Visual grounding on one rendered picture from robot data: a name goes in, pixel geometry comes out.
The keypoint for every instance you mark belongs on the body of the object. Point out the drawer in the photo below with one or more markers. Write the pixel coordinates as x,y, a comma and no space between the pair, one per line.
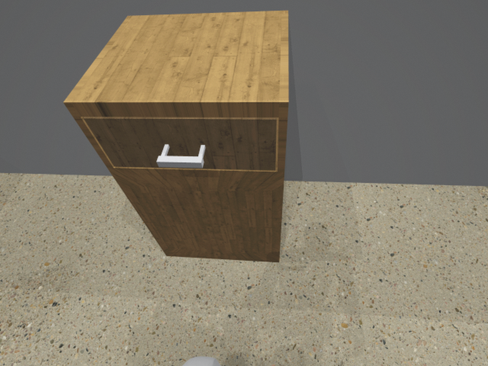
241,143

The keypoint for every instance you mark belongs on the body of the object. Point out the cabinet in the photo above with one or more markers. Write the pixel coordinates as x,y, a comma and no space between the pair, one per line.
230,64

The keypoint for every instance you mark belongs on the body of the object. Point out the handle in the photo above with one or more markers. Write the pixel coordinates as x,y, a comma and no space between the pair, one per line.
181,161

